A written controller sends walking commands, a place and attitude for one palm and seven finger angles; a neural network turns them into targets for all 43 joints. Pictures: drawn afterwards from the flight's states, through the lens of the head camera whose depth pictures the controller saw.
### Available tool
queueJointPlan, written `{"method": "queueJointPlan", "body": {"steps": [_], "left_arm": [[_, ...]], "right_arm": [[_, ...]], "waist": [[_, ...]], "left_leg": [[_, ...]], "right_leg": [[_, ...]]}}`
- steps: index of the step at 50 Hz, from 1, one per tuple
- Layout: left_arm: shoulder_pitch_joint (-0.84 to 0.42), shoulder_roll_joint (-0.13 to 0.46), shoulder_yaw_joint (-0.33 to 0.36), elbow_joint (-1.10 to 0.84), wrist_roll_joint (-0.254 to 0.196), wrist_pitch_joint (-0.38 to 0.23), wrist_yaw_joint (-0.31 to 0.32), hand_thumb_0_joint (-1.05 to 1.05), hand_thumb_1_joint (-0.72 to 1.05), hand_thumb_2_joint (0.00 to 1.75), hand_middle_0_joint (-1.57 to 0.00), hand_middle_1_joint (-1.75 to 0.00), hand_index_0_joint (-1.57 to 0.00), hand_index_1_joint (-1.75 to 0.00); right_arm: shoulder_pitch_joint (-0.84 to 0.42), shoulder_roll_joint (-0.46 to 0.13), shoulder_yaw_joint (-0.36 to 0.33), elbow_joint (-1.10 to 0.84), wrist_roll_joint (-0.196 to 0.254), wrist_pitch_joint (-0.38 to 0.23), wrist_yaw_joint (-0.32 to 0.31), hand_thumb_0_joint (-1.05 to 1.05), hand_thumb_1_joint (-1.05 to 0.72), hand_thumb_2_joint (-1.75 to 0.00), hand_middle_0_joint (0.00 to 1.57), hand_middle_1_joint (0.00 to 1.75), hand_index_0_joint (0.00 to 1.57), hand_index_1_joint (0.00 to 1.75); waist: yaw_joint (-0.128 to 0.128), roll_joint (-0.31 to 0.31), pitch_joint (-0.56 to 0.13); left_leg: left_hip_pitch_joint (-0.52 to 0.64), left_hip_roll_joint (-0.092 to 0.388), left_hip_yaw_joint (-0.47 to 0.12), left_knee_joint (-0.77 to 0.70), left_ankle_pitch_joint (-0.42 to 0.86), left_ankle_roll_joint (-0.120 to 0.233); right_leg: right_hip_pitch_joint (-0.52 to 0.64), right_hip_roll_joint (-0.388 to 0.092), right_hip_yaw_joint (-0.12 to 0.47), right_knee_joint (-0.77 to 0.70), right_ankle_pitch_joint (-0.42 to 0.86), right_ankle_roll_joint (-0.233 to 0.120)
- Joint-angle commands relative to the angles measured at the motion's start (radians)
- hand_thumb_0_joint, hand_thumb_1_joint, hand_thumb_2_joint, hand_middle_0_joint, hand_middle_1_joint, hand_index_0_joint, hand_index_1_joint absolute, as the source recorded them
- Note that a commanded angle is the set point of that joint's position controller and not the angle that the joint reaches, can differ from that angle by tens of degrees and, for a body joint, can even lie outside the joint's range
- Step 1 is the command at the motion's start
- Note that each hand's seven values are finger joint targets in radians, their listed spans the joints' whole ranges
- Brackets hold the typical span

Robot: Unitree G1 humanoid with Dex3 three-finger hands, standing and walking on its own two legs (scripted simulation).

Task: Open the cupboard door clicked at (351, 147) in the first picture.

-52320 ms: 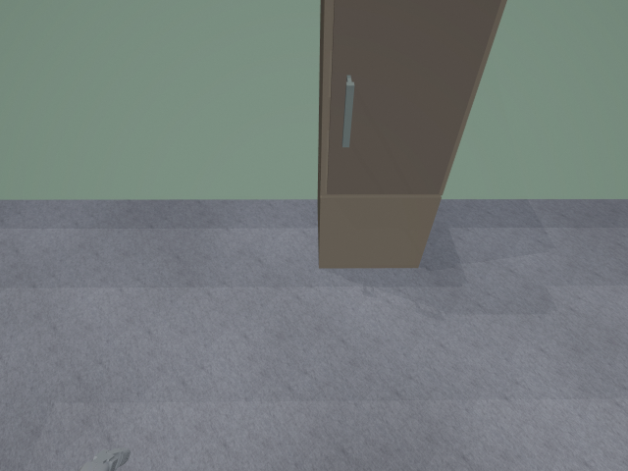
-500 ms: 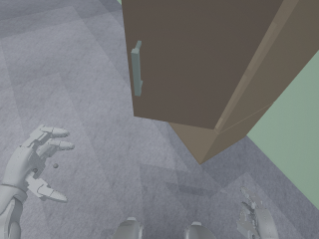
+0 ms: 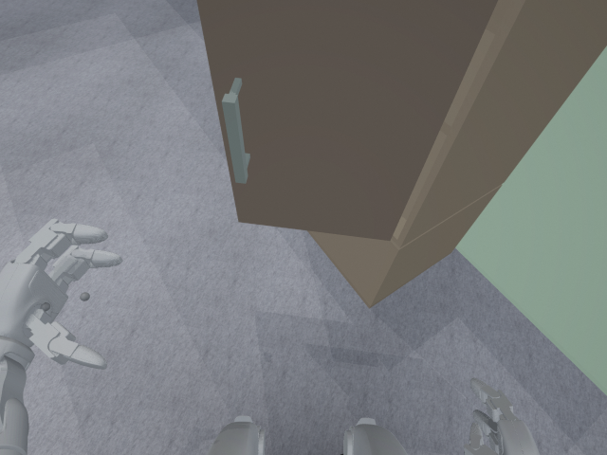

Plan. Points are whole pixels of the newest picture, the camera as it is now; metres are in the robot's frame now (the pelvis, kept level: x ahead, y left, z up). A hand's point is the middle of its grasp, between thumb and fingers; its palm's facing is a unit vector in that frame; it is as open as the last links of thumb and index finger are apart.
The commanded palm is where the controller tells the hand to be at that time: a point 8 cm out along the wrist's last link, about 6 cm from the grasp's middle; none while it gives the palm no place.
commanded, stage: raise the hand with hooked fingers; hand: left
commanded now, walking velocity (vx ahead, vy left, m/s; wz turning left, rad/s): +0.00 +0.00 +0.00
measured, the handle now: (239, 134) +0.59 +0.13 +0.04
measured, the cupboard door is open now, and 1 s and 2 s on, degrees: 49 49 49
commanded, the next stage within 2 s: move the hooked fingers beside the handle in 0.22 s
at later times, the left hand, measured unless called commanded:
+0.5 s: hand (96, 286) +0.30 +0.26 +0.05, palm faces -0.09 -1.00 -0.03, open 14.0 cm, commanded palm +0.29 +0.31 +0.06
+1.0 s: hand (142, 221) +0.40 +0.24 +0.05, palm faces -0.10 -0.99 -0.01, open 14.0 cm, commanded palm +0.38 +0.29 +0.05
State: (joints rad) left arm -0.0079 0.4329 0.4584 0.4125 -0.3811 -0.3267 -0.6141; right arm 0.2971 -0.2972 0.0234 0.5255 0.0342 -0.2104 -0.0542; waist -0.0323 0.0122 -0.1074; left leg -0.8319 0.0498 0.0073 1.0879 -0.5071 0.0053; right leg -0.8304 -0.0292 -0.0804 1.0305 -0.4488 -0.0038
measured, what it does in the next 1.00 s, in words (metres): stands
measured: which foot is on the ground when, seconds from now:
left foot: down 0.00-1.00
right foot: down 0.00-1.00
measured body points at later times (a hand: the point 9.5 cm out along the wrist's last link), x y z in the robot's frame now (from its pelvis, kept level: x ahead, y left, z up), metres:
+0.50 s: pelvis -0.01 +0.00 -0.01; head +0.07 +0.02 +0.44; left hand +0.30 +0.32 +0.06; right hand +0.16 -0.25 -0.08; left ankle +0.01 +0.11 -0.66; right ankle +0.03 -0.12 -0.66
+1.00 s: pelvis +0.01 +0.01 +0.00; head +0.11 +0.02 +0.43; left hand +0.40 +0.29 +0.05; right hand +0.10 -0.26 -0.10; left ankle +0.01 +0.11 -0.66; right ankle +0.03 -0.12 -0.66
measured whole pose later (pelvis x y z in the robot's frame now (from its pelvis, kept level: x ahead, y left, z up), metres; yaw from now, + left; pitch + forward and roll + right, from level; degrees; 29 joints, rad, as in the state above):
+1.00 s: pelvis +0.01 +0.01 +0.00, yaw -1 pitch +19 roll -2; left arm -0.43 0.45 0.40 0.73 -0.25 -0.32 -0.51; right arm 0.33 -0.28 0.03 0.58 0.03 -0.12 -0.05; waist -0.08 0.01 -0.12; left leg -0.91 0.04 0.02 1.10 -0.51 0.02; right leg -0.92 -0.03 -0.06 1.04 -0.45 0.01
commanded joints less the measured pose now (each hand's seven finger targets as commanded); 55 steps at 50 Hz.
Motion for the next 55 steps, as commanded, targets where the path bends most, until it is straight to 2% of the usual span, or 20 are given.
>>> {"method": "queueJointPlan", "body": {"steps": [1,4,6,12,16,19,21,30,32,37,39,40,41,42,43,47,50,53,54,55], "left_arm": [[-0.134,0.270,0.102,-0.179,-0.030,-0.058,0.011,0.00,-0.50,0.30,-0.30,-1.20,-0.30,-1.20],[-0.153,0.259,0.077,-0.212,-0.028,-0.056,0.002,0.00,-0.50,0.30,-0.30,-1.20,-0.30,-1.20],[-0.144,0.276,0.094,-0.199,-0.027,-0.052,0.001,0.00,-0.50,0.30,-0.30,-1.20,-0.30,-1.20],[-0.165,0.260,0.092,-0.157,-0.040,-0.059,-0.001,0.00,-0.50,0.30,-0.30,-1.20,-0.30,-1.20],[-0.174,0.260,0.081,-0.149,-0.031,-0.052,-0.014,0.00,-0.50,0.30,-0.30,-1.20,-0.30,-1.20],[-0.348,0.232,0.016,-0.165,-0.018,-0.053,-0.009,0.00,-0.50,0.30,-0.30,-1.20,-0.30,-1.20],[-0.387,0.243,0.019,-0.116,-0.006,-0.049,-0.002,0.00,-0.50,0.30,-0.30,-1.20,-0.30,-1.20],[-0.485,0.308,0.050,-0.031,0.045,-0.022,0.042,0.00,-0.50,0.30,-0.30,-1.20,-0.30,-1.20],[-0.522,0.270,0.016,-0.014,0.051,-0.012,0.056,0.00,-0.50,0.30,-0.30,-1.20,-0.30,-1.20],[-0.561,0.278,0.027,0.044,0.064,-0.017,0.084,0.00,-0.50,0.30,-0.30,-1.20,-0.30,-1.20],[-0.577,0.291,0.034,0.043,0.069,-0.031,0.089,0.00,-0.50,0.30,-0.30,-1.20,-0.30,-1.20],[-0.612,0.280,0.015,0.025,0.079,-0.038,0.090,0.00,-0.50,0.30,-0.30,-1.20,-0.30,-1.20],[-0.591,0.264,0.010,0.029,0.078,-0.041,0.094,0.00,-0.50,0.30,-0.30,-1.20,-0.30,-1.20],[-0.618,0.246,-0.015,0.015,0.082,-0.047,0.096,0.00,-0.50,0.30,-0.30,-1.20,-0.30,-1.20],[-0.632,0.240,-0.018,0.045,0.084,-0.046,0.101,0.00,-0.50,0.30,-0.30,-1.20,-0.30,-1.20],[-0.689,0.280,0.017,0.139,0.098,-0.055,0.115,0.00,-0.50,0.30,-0.30,-1.20,-0.30,-1.20],[-0.760,0.315,0.030,0.158,0.116,-0.068,0.120,0.00,-0.50,0.30,-0.30,-1.20,-0.30,-1.20],[-0.794,0.298,0.010,0.151,0.128,-0.083,0.128,0.00,-0.50,0.30,-0.30,-1.20,-0.30,-1.20],[-0.822,0.279,-0.011,0.151,0.124,-0.086,0.125,0.00,-0.50,0.30,-0.30,-1.20,-0.30,-1.20],[-0.837,0.305,0.010,0.184,0.130,-0.086,0.127,0.00,-0.50,0.30,-0.30,-1.20,-0.30,-1.20]], "right_arm": [[-0.010,-0.141,-0.059,-0.141,0.007,-0.042,-0.014,0.00,-0.90,-0.90,0.20,0.30,0.20,0.30],[-0.013,-0.142,-0.058,-0.145,0.008,-0.048,-0.017,0.00,-0.90,-0.90,0.20,0.30,0.20,0.30],[-0.008,-0.143,-0.058,-0.141,0.008,-0.046,-0.019,0.00,-0.90,-0.90,0.20,0.30,0.20,0.30],[-0.016,-0.143,-0.054,-0.133,0.009,-0.049,-0.025,0.00,-0.90,-0.90,0.20,0.30,0.20,0.30],[-0.016,-0.145,-0.052,-0.136,0.008,-0.049,-0.024,0.00,-0.90,-0.90,0.20,0.30,0.20,0.30],[-0.016,-0.145,-0.049,-0.118,0.007,-0.054,-0.035,0.00,-0.90,-0.90,0.20,0.30,0.20,0.30],[-0.005,-0.148,-0.049,-0.105,0.008,-0.052,-0.041,0.00,-0.90,-0.90,0.20,0.30,0.20,0.30],[0.020,-0.150,-0.047,-0.095,0.004,-0.025,-0.034,0.00,-0.90,-0.90,0.20,0.30,0.20,0.30],[0.022,-0.146,-0.047,-0.095,0.005,-0.014,-0.029,0.00,-0.90,-0.90,0.20,0.30,0.20,0.30],[0.048,-0.151,-0.052,-0.085,0.001,0.012,-0.019,0.00,-0.90,-0.90,0.20,0.30,0.20,0.30],[0.059,-0.153,-0.054,-0.085,-0.002,0.019,-0.016,0.00,-0.90,-0.90,0.20,0.30,0.20,0.30],[0.066,-0.149,-0.055,-0.077,-0.002,0.025,-0.013,0.00,-0.90,-0.90,0.20,0.30,0.20,0.30],[0.072,-0.147,-0.060,-0.076,-0.003,0.030,-0.009,0.00,-0.90,-0.90,0.20,0.30,0.20,0.30],[0.073,-0.146,-0.061,-0.073,-0.001,0.031,-0.009,0.00,-0.90,-0.90,0.20,0.30,0.20,0.30],[0.078,-0.148,-0.061,-0.065,-0.002,0.037,-0.008,0.00,-0.90,-0.90,0.20,0.30,0.20,0.30],[0.095,-0.155,-0.062,-0.042,-0.003,0.060,-0.011,0.00,-0.90,-0.90,0.20,0.30,0.20,0.30],[0.104,-0.152,-0.059,-0.033,-0.007,0.074,-0.009,0.00,-0.90,-0.90,0.20,0.30,0.20,0.30],[0.110,-0.145,-0.061,-0.031,-0.009,0.084,-0.003,0.00,-0.90,-0.90,0.20,0.30,0.20,0.30],[0.116,-0.146,-0.060,-0.031,-0.010,0.087,-0.002,0.00,-0.90,-0.90,0.20,0.30,0.20,0.30],[0.125,-0.150,-0.063,-0.019,-0.011,0.093,-0.001,0.00,-0.90,-0.90,0.20,0.30,0.20,0.30]], "waist": [[0.020,0.083,-0.264],[0.015,0.103,-0.270],[0.015,0.082,-0.285],[0.008,0.041,-0.234],[0.014,0.067,-0.259],[-0.019,0.099,-0.239],[-0.027,0.071,-0.241],[0.002,0.105,-0.352],[-0.010,0.097,-0.336],[-0.017,0.057,-0.358],[-0.011,0.078,-0.381],[-0.021,0.106,-0.404],[-0.016,0.097,-0.412],[-0.027,0.113,-0.414],[-0.034,0.083,-0.396],[-0.042,0.038,-0.372],[-0.036,0.091,-0.401],[-0.039,0.134,-0.436],[-0.051,0.127,-0.450],[-0.051,0.103,-0.450]], "left_leg": [[0.128,-0.048,-0.017,-0.171,0.253,0.016],[0.145,-0.047,-0.024,-0.173,0.262,0.018],[0.143,-0.047,-0.022,-0.172,0.258,0.018],[0.097,-0.047,-0.024,-0.164,0.197,0.017],[0.116,-0.047,-0.025,-0.162,0.226,0.016],[0.124,-0.043,-0.034,-0.147,0.209,0.018],[0.117,-0.041,-0.037,-0.149,0.169,0.017],[0.150,-0.037,-0.042,-0.152,0.289,0.006],[0.143,-0.037,-0.040,-0.156,0.277,0.007],[0.124,-0.036,-0.032,-0.148,0.304,0.009],[0.140,-0.035,-0.037,-0.142,0.348,0.008],[0.175,-0.031,-0.037,-0.143,0.381,0.006],[0.189,-0.031,-0.038,-0.145,0.401,0.004],[0.203,-0.028,-0.039,-0.144,0.407,0.003],[0.193,-0.027,-0.041,-0.145,0.385,0.005],[0.137,-0.029,-0.036,-0.136,0.357,0.009],[0.149,-0.031,-0.033,-0.129,0.389,0.008],[0.187,-0.029,-0.033,-0.124,0.433,0.006],[0.203,-0.026,-0.038,-0.112,0.468,0.008],[0.202,-0.022,-0.040,-0.111,0.460,0.006]], "right_leg": [[0.193,0.048,0.052,-0.150,0.137,-0.023],[0.190,0.052,0.048,-0.145,0.146,-0.027],[0.198,0.050,0.052,-0.150,0.150,-0.021],[0.179,0.047,0.063,-0.165,0.076,-0.019],[0.180,0.048,0.055,-0.147,0.115,-0.023],[0.124,0.053,0.051,-0.133,0.101,-0.026],[0.103,0.050,0.053,-0.140,0.059,-0.021],[0.134,0.046,0.035,-0.098,0.174,-0.027],[0.119,0.043,0.034,-0.104,0.170,-0.023],[0.140,0.044,0.037,-0.101,0.213,-0.019],[0.137,0.048,0.032,-0.083,0.238,-0.026],[0.130,0.048,0.035,-0.086,0.262,-0.023],[0.135,0.046,0.032,-0.089,0.273,-0.022],[0.119,0.045,0.032,-0.090,0.272,-0.020],[0.110,0.047,0.030,-0.096,0.259,-0.019],[0.118,0.047,0.035,-0.093,0.257,-0.018],[0.127,0.046,0.040,-0.081,0.286,-0.023],[0.123,0.044,0.043,-0.080,0.315,-0.021],[0.107,0.049,0.039,-0.069,0.331,-0.024],[0.103,0.050,0.040,-0.075,0.325,-0.020]]}}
